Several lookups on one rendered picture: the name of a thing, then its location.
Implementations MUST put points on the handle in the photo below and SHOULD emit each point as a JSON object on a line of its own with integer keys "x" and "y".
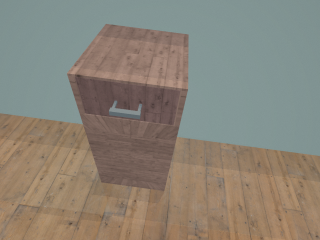
{"x": 113, "y": 111}

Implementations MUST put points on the drawer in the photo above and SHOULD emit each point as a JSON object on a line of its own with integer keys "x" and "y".
{"x": 159, "y": 105}

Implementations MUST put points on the cabinet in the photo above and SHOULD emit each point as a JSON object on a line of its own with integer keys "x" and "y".
{"x": 131, "y": 152}

